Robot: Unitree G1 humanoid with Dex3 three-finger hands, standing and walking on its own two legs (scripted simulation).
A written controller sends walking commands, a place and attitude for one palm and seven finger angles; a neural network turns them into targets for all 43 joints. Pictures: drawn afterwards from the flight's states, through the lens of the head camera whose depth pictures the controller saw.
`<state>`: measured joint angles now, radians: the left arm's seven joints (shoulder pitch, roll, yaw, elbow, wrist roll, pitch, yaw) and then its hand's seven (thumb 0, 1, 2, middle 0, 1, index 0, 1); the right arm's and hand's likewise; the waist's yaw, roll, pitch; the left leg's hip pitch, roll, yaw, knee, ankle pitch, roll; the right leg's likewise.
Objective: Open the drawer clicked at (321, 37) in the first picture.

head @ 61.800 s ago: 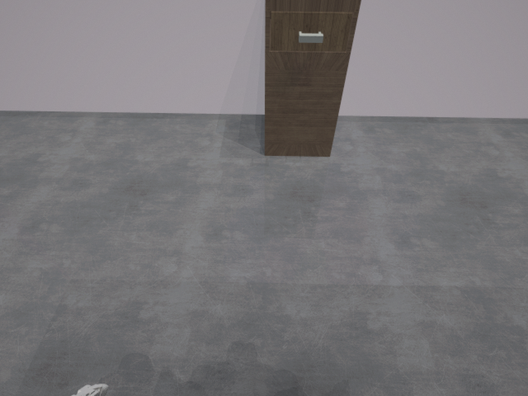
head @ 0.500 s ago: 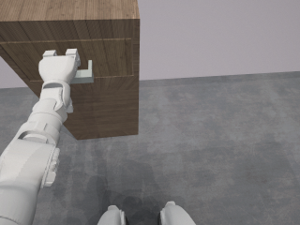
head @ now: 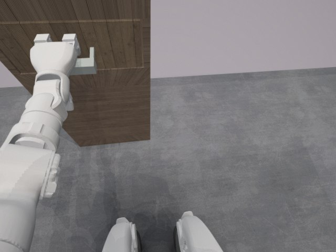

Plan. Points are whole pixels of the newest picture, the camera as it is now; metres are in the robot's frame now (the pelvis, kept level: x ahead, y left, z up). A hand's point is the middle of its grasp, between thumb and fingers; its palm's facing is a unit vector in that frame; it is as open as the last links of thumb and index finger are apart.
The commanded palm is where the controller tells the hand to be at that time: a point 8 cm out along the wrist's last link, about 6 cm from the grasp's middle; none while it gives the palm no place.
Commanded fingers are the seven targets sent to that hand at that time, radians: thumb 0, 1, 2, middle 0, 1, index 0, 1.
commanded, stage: lower the fingers behind the handle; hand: left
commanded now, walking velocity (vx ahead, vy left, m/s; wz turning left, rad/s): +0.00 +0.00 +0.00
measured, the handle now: (74, 59) +0.60 +0.18 +0.02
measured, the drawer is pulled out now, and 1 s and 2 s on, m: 0.00 0.00 0.00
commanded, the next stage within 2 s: lift the fingers back up to retry in 0.24 s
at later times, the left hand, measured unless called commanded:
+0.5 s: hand (63, 75) +0.54 +0.20 +0.03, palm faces -0.05 +0.00 -1.00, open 13.9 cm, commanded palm +0.53 +0.18 +0.08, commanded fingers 0.00 -0.50 0.30 -0.30 -1.20 -0.30 -1.20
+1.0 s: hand (57, 58) +0.54 +0.19 +0.08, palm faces -0.06 -0.04 -1.00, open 13.9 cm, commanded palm +0.52 +0.19 +0.14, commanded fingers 0.00 -0.50 0.30 -0.30 -1.20 -0.30 -1.20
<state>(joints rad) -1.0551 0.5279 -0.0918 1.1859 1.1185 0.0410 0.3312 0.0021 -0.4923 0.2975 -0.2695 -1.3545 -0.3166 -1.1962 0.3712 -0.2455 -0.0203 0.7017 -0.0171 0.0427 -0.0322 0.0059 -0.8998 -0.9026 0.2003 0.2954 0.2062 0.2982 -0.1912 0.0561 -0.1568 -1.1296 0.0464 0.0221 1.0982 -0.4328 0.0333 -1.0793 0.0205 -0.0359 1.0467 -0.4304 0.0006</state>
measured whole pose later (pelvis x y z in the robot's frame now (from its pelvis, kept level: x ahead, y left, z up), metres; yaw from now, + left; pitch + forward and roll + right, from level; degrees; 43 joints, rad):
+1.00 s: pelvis +0.05 +0.00 +0.05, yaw +0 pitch +20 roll -2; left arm -0.87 0.44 -0.09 1.06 1.06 0.04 0.29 0.00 -0.49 0.30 -0.31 -1.20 -0.32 -1.20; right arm 0.38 -0.24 -0.06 0.73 0.00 0.09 -0.03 0.01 -0.90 -0.90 0.20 0.30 0.21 0.30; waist -0.13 0.06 -0.14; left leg -0.76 0.04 0.04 0.81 -0.39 0.03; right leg -0.71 0.02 -0.02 0.74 -0.38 0.00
